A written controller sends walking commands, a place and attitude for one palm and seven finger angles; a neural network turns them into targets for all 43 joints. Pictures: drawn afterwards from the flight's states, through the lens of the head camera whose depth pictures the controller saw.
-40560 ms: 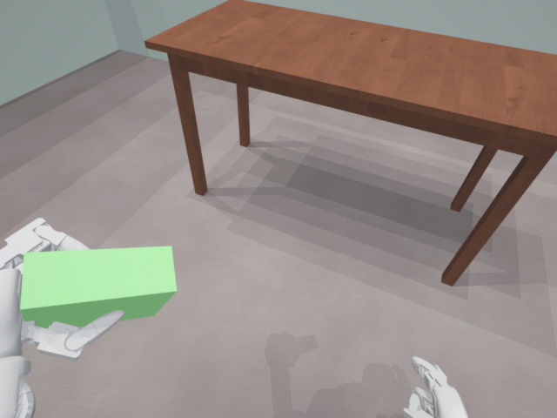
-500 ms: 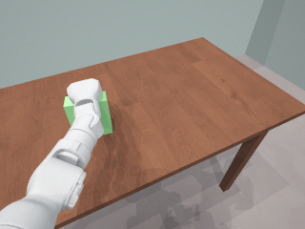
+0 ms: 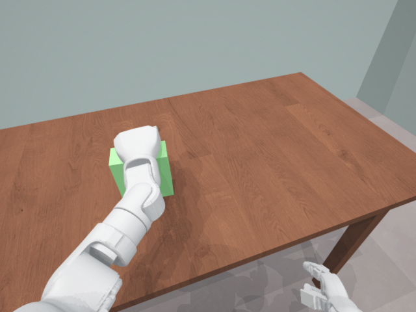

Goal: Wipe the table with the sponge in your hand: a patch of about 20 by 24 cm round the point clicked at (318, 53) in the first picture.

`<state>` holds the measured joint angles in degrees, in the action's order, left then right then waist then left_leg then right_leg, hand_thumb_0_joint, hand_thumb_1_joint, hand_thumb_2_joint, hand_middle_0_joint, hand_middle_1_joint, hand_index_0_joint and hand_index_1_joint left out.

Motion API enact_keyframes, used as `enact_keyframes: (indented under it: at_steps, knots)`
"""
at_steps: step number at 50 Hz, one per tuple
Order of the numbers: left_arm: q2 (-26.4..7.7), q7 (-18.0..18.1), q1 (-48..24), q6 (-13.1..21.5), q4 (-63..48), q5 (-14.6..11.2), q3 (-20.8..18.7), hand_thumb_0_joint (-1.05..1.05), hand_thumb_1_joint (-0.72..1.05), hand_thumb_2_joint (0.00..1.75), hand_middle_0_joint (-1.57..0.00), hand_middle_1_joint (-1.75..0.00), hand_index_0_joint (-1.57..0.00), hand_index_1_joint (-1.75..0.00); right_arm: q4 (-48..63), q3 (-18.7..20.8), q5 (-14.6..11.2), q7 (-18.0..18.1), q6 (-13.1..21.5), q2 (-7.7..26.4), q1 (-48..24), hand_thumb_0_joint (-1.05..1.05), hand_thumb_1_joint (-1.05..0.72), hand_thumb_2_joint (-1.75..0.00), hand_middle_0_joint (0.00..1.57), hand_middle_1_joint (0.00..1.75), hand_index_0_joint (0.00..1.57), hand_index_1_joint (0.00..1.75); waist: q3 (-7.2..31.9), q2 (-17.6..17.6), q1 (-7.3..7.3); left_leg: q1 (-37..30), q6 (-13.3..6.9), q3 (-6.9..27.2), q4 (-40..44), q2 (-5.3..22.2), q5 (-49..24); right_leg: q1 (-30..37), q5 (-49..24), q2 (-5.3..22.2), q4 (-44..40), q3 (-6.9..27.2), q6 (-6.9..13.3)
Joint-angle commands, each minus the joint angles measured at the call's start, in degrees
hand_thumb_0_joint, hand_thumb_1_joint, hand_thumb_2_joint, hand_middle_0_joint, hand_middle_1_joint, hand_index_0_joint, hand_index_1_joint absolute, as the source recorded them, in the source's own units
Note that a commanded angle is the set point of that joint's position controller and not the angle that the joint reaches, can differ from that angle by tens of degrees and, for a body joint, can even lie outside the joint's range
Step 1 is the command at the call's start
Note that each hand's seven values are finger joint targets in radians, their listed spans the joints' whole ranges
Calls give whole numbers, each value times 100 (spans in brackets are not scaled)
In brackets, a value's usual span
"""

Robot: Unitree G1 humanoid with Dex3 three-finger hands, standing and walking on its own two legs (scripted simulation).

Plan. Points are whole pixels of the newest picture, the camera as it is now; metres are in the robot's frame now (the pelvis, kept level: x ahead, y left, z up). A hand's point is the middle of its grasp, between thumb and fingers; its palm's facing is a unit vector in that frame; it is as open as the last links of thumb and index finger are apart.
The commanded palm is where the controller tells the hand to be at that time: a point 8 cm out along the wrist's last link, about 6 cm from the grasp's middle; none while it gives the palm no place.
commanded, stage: wipe back along the third lane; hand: left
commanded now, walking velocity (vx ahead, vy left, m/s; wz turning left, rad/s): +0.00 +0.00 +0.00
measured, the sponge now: (146, 179) +0.38 +0.19 +0.05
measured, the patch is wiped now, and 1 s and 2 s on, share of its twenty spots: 0.85 0.85 0.85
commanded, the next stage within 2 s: slide back across to the middle lane in 0.98 s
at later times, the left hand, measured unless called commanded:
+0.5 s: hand (151, 178) +0.34 +0.15 +0.11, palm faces +0.11 -0.10 -0.99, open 9.5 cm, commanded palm +0.29 +0.13 +0.14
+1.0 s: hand (158, 199) +0.29 +0.13 +0.11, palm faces +0.16 -0.16 -0.97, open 9.5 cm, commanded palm +0.23 +0.11 +0.14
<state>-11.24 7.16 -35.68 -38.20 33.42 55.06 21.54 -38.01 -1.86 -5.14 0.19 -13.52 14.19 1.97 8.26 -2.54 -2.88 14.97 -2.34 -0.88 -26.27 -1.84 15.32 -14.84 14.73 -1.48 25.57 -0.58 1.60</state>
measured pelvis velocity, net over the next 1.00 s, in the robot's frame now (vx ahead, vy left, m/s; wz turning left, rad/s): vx -0.01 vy -0.03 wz -0.02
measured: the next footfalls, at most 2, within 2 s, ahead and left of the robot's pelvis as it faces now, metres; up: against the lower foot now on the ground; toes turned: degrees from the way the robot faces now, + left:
none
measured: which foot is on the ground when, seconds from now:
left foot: down 0.00-1.00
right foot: down 0.00-1.00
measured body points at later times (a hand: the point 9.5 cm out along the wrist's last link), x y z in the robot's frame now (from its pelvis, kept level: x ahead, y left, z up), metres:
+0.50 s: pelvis -0.01 +0.00 +0.00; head -0.04 -0.04 +0.45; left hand +0.33 +0.15 +0.16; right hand +0.21 -0.22 -0.09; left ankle -0.02 +0.09 -0.74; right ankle -0.02 -0.11 -0.74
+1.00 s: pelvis -0.01 -0.03 +0.00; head -0.05 -0.07 +0.44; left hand +0.28 +0.13 +0.16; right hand +0.21 -0.23 -0.09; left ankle -0.02 +0.09 -0.74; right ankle -0.02 -0.11 -0.74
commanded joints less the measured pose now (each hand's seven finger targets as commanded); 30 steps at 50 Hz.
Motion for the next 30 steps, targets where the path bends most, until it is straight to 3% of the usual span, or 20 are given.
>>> enact_keyframes:
  at_steps: [1,3,5,14,17,18,22,25,27,30]
  knots:
    - [29,-289,-524,-172,-1018,-148,188,0,10,130,-120,-160,-120,-160,996,142,-51,-171,218,608,-1246,0,-90,-90,20,30,20,30,1032,355,-19,-607,20,137,35,162,-2441,756,-2694,11,43,-68,327]
    - [-57,-331,-335,-266,-1223,-215,120,0,10,130,-120,-160,-120,-160,1011,133,-65,-200,211,631,-1348,0,-90,-90,20,30,20,30,929,559,-29,-521,10,138,44,170,-2373,837,-2733,8,55,-52,311]
    - [92,-376,-126,-353,-1522,-217,320,0,10,130,-120,-160,-120,-160,1053,115,-85,-257,210,610,-1427,0,-90,-90,20,30,20,30,912,410,-40,-558,18,152,43,169,-2446,834,-2739,4,95,-66,324]
    - [160,-461,84,-512,-2222,-257,474,0,10,130,-120,-160,-120,-160,1122,114,-108,-344,171,593,-1585,0,-90,-90,20,30,20,30,641,579,-48,-541,-17,191,156,210,-1932,676,-1989,-59,57,-102,318]
    - [114,-438,249,-488,-2312,-241,397,0,10,130,-120,-160,-120,-160,1132,138,-99,-370,174,597,-1620,0,-90,-90,20,30,20,30,740,628,-104,-544,-16,224,155,214,-1912,710,-1914,-84,71,-62,343]
    - [226,-437,272,-486,-2396,-257,540,0,10,130,-120,-160,-120,-160,1162,129,-109,-377,170,585,-1645,0,-90,-90,20,30,20,30,758,583,-82,-570,-26,191,151,202,-1832,724,-1850,-65,75,-70,319]
    - [-30,-397,150,-481,-2433,-285,282,0,10,130,-120,-160,-120,-160,1109,119,-114,-333,158,609,-1702,0,-90,-90,20,30,20,30,560,728,-82,-428,-21,195,248,191,-1465,670,-1475,-70,-50,43,314]
    - [259,-406,88,-466,-2369,-242,615,0,10,130,-120,-160,-120,-160,1107,119,-135,-344,168,569,-1705,0,-90,-90,20,30,20,30,458,607,-37,-512,-30,176,254,193,-1313,494,-1165,-68,-68,-19,302]
    - [80,-398,112,-451,-2414,-250,418,0,10,130,-120,-160,-120,-160,1114,129,-118,-353,183,576,-1717,0,-90,-90,20,30,20,30,571,649,-83,-468,-47,183,234,164,-1294,602,-1230,-79,-85,66,314]
    - [149,-399,587,-452,-2526,-267,494,0,10,130,-120,-160,-120,-160,1158,119,-126,-396,204,563,-1760,0,-90,-90,20,30,20,30,678,790,-121,-452,-51,111,153,117,-1415,823,-1541,-41,-36,95,275]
